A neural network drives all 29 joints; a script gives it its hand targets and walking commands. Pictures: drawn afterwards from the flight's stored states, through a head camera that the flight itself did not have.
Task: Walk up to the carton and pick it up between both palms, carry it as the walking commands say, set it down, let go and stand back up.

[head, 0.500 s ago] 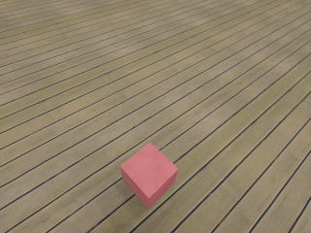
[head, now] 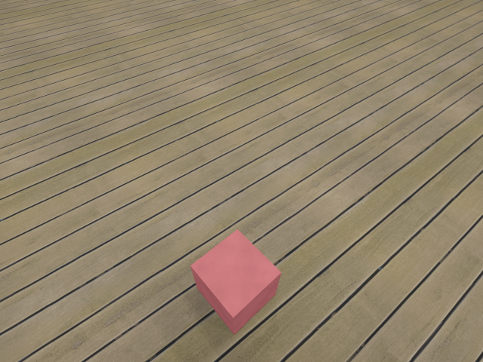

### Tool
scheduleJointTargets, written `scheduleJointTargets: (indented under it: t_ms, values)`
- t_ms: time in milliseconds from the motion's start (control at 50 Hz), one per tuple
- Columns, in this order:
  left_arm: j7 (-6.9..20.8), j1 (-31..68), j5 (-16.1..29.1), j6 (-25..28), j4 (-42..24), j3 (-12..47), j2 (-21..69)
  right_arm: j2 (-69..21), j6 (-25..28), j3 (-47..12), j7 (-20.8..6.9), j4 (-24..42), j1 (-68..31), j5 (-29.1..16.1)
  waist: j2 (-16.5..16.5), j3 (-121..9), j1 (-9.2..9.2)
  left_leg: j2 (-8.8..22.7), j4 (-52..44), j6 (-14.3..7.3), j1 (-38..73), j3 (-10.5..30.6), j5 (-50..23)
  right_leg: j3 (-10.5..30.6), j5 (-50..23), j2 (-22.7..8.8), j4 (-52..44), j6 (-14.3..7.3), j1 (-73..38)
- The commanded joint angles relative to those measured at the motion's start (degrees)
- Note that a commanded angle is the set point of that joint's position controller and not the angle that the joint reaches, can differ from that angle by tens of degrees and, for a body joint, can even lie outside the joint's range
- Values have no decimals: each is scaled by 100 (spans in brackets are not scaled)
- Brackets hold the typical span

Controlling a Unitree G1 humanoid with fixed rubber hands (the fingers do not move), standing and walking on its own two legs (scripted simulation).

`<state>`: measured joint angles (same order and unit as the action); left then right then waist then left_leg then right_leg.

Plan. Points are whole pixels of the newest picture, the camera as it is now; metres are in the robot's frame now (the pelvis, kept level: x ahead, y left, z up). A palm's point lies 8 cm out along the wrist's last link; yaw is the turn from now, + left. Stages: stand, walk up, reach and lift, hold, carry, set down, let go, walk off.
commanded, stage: walk up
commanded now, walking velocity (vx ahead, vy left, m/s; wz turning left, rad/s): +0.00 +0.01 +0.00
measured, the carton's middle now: (235, 281) +0.49 +0.04 -0.66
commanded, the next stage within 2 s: none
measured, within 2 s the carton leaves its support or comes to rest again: neither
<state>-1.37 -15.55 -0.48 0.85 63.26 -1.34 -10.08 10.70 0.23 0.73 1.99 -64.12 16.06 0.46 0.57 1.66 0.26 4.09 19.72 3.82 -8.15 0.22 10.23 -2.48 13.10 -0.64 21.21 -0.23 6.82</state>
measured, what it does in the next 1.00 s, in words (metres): lifts its right foot, turning left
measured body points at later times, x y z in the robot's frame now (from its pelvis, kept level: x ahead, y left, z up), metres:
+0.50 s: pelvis -0.01 +0.04 -0.02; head +0.01 +0.06 +0.42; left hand +0.01 +0.32 -0.17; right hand +0.08 -0.22 -0.16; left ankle +0.00 +0.14 -0.75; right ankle -0.02 -0.11 -0.75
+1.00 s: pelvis +0.03 -0.03 +0.00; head +0.05 +0.02 +0.45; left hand +0.06 +0.25 -0.14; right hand +0.13 -0.33 -0.09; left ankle +0.00 +0.14 -0.75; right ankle +0.11 -0.21 -0.68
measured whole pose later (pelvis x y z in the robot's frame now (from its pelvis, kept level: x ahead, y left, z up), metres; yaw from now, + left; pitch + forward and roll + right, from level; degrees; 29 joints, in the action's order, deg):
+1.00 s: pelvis +0.03 -0.03 +0.00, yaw +25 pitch +3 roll -6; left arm 3.0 -9.3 -1.7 -6.3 42.8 -3.4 -15.8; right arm 17.9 -1.9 5.7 3.0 -48.8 22.7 2.5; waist 0.3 2.8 6.1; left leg 6.5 23.5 5.4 -18.3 16.1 9.0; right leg 2.1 19.4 1.3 49.3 5.2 26.3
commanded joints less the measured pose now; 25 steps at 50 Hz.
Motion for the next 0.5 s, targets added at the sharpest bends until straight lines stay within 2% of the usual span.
scheduleJointTargets:
  t_ms: [0, 240, 260, 280, 300, 320, 340, 360, 380, 400, 420, 440, 460, 480]
  values:
    - [-23, -316, 3, 36, -43, -80, -558, 479, 39, 68, 27, 59, 292, 0, 11, 117, -9, 254, -217, -289, 26, 123, -853, 401, -908, -529, -406, -85, 163]
    - [-65, -422, -11, 1, 66, -68, -586, 494, 45, 70, 42, 5, 267, -2, -26, 175, -28, 255, -167, -319, 98, 103, -977, 318, -972, -530, -387, -24, 188]
    - [-104, 87, -6, -9, -194, -78, -771, 764, 1, 282, 42, 145, 8, -53, -140, 54, -90, 405, 194, -256, -405, 177, -1007, 191, -1079, -731, 62, 187, 143]
    - [-196, 228, -4, -101, -373, -275, -1203, 845, -33, 334, -8, 302, -120, 3, -122, 102, -211, 351, 694, -391, -1208, 356, -1325, -165, -781, -896, 486, 158, -156]
    - [-222, -34, -40, -150, -349, -250, -1194, 767, -60, 346, -7, 503, -353, 18, -148, -66, -229, 324, 1055, -431, -1210, 238, -1247, 9, -680, -1041, 445, 44, 88]
    - [-230, -113, -67, -184, -345, -238, -1189, 654, -90, 332, 3, 629, -382, 31, -336, -111, -226, 183, 1375, -384, -1353, 126, -917, 168, -588, -1241, 285, -95, 167]
    - [-273, -470, -135, -220, -241, -247, -1168, 586, -110, 369, -33, 674, -305, 55, -590, -124, -252, -75, 1854, -366, -1536, 2, -476, 406, -566, -1575, 71, -328, 167]
    - [-295, -320, -160, -229, -349, -265, -1260, 450, -142, 370, -43, 745, -254, 77, -1074, -81, -265, -213, 2519, -308, -1621, -98, 712, 637, -891, -2068, -107, -635, 418]
    - [-302, -88, -193, -226, -470, -276, -1296, 398, -178, 374, -60, 849, -262, 103, -1213, 3, -233, -217, 3179, -213, -1716, -164, 1840, 775, -1561, -2458, -144, -946, 671]
    - [-298, 83, -225, -215, -563, -265, -1236, 339, -198, 376, -92, 917, -238, 119, -1049, 81, -208, -80, 3406, -141, -1844, -171, 2340, 669, -2014, -2544, -23, -1047, 660]
    - [-281, 306, -246, -207, -618, -256, -1201, 341, -201, 375, -127, 946, -139, 129, -942, 97, -98, 21, 3121, -144, -1777, -169, 2283, 362, -2090, -2370, 197, -915, 656]
    - [-251, 534, -247, -209, -654, -263, -1207, 370, -178, 378, -150, 959, 33, 134, -982, 7, 66, 1, 2445, -183, -1470, -249, 1883, -23, -1950, -2083, 497, -660, 696]
    - [-206, 644, -226, -232, -684, -289, -1241, 428, -128, 407, -171, 939, 274, 135, -876, -115, 251, -120, 1547, -201, -874, -345, 966, -416, -1652, -1742, 1034, -377, 851]
    - [-164, 608, -215, -240, -764, -267, -1099, 725, -75, 506, -171, 972, 404, 150, -351, -144, 404, 21, 736, -328, -242, 197, 16, -745, -892, -1331, 1856, -27, 1352]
